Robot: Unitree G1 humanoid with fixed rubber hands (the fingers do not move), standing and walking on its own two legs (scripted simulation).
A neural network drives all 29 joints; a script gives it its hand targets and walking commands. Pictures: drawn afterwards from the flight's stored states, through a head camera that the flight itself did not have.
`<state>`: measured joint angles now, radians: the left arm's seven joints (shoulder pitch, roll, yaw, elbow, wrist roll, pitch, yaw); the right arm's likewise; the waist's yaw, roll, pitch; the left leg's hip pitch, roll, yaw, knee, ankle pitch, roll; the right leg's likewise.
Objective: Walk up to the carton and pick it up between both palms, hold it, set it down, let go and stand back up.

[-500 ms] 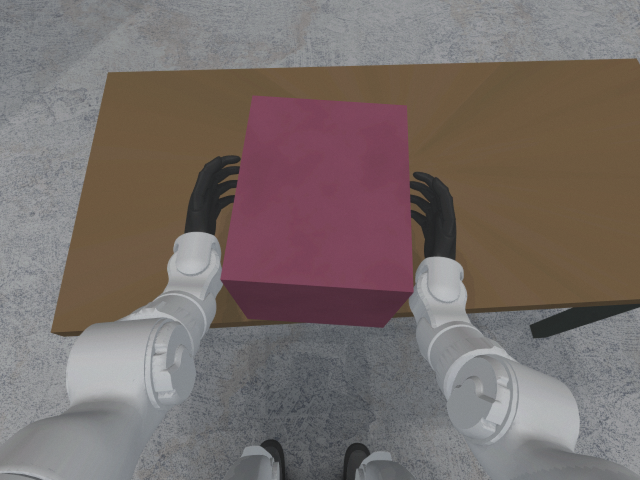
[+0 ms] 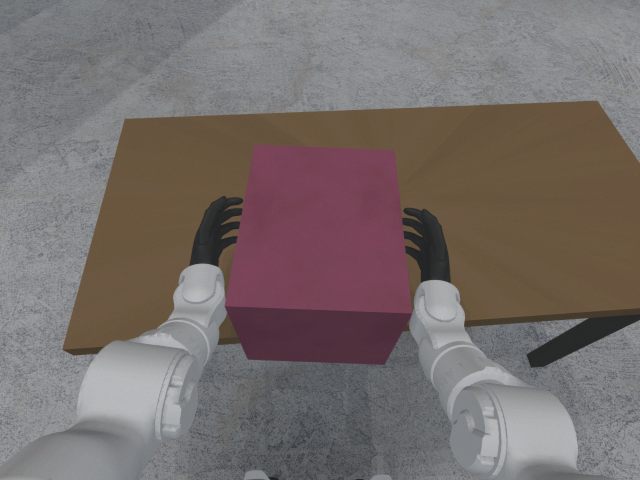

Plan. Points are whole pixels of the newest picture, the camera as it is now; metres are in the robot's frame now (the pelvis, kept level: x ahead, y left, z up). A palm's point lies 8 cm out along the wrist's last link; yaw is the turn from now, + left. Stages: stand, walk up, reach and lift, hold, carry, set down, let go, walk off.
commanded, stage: reach and lift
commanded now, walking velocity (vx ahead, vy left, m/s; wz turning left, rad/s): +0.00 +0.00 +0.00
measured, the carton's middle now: (320, 256) +0.44 +0.00 -0.05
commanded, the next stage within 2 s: none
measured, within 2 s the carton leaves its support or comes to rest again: neither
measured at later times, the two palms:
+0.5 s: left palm (185, 201) +0.42 +0.15 +0.11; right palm (453, 221) +0.40 -0.15 +0.10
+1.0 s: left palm (173, 194) +0.41 +0.15 +0.13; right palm (461, 205) +0.39 -0.15 +0.13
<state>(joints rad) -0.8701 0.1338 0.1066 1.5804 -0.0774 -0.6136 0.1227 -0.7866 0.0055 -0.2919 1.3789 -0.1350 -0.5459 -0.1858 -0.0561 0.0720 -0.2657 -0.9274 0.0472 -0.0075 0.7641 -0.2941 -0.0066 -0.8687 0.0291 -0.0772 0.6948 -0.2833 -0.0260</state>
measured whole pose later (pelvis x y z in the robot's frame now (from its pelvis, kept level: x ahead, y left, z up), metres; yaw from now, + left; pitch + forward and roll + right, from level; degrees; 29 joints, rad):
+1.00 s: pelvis +0.02 +0.00 +0.05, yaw +1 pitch +5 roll -1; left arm -0.61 0.05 0.18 0.79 0.12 0.03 0.12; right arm -0.58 0.00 -0.12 0.76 0.06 0.00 -0.18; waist -0.06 0.00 -0.11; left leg -0.27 0.01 -0.01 0.35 -0.17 0.00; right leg -0.21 0.02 -0.04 0.27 -0.15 -0.01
